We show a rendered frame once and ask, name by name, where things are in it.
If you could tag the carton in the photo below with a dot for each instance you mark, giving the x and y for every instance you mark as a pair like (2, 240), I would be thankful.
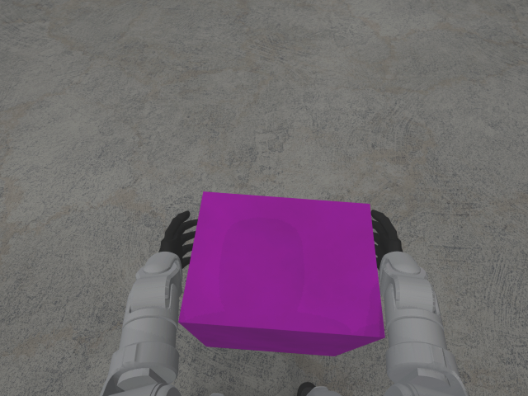
(283, 274)

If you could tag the robot left forearm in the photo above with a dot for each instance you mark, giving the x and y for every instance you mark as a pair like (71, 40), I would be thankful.
(147, 353)

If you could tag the left robot hand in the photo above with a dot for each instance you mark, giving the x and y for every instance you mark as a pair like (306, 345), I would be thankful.
(175, 237)

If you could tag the right robot hand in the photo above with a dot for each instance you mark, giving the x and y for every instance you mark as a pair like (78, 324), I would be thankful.
(386, 236)

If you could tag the robot right forearm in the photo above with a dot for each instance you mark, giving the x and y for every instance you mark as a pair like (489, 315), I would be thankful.
(417, 345)

